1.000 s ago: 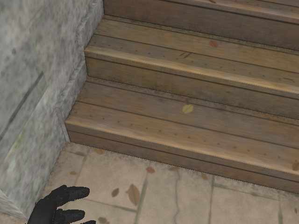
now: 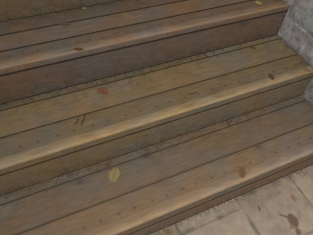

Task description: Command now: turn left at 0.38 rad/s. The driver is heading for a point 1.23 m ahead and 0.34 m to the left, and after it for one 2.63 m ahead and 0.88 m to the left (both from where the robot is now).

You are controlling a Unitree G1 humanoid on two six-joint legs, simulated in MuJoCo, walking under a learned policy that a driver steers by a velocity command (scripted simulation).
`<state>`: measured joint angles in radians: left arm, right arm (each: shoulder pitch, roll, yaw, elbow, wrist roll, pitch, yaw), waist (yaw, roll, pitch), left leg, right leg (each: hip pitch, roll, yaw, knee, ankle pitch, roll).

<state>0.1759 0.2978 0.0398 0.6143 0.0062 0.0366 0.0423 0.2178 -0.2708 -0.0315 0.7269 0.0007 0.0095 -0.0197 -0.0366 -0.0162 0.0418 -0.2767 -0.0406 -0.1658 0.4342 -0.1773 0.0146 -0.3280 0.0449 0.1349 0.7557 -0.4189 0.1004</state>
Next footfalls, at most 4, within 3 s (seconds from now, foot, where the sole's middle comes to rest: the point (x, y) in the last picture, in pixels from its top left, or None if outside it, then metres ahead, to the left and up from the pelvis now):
0.12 right None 0.01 -0.13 -0.78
0.50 left None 0.01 0.12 -0.78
0.96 right None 0.13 -0.11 -0.78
1.38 left None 0.13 0.09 -0.78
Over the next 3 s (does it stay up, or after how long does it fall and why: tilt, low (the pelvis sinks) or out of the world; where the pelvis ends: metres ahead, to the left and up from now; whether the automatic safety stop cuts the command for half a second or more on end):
stays up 0.18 -0.07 -0.01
